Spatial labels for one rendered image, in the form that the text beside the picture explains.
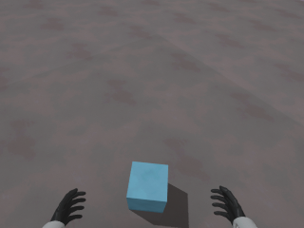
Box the right robot forearm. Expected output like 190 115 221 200
233 217 257 228

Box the right robot hand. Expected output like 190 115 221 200
210 186 246 225

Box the carton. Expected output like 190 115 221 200
126 161 168 213

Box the left robot hand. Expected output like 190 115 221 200
50 188 86 226

